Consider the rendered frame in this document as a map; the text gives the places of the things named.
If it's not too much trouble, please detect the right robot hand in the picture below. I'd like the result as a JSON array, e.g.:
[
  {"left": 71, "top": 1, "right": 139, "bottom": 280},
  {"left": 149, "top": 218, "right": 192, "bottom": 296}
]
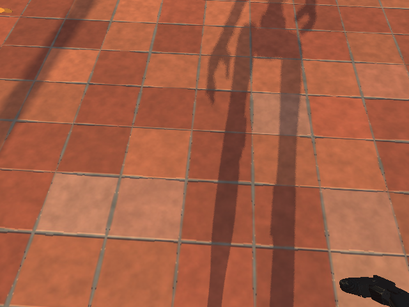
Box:
[{"left": 339, "top": 275, "right": 409, "bottom": 307}]

